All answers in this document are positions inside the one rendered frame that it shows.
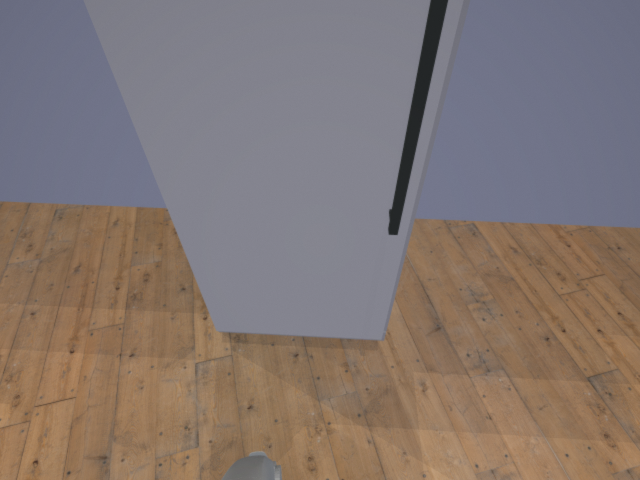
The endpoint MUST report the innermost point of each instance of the handle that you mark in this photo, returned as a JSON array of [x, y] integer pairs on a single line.
[[431, 39]]

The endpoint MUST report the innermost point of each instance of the fridge door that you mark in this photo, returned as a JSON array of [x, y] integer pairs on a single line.
[[275, 130]]

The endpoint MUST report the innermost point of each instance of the robot left thigh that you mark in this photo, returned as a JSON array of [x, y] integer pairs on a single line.
[[254, 468]]

